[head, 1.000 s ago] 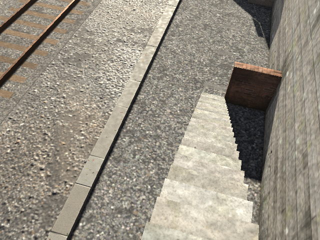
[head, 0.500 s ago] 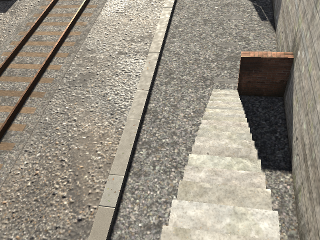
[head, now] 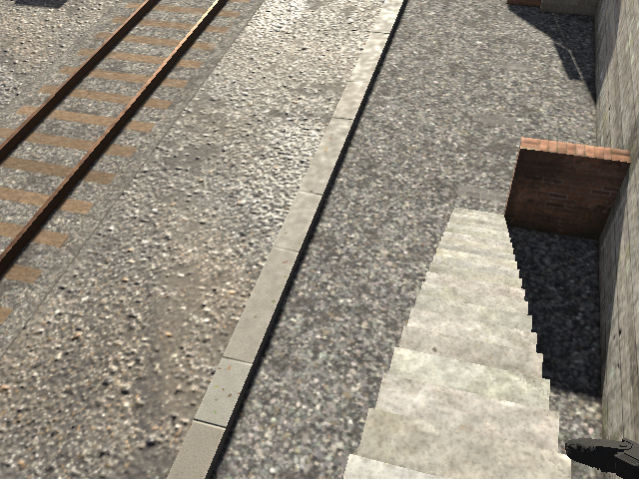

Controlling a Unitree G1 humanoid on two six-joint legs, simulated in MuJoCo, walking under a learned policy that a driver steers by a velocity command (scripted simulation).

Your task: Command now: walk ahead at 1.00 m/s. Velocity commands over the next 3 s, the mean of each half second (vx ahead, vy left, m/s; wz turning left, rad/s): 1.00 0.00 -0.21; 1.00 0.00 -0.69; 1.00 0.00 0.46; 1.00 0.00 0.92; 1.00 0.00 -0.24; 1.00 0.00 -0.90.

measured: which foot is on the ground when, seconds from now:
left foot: up 0.00-0.06, down 0.08-0.62, up 0.64-1.00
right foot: down 0.00-0.08, up 0.10-0.62, down 0.64-1.00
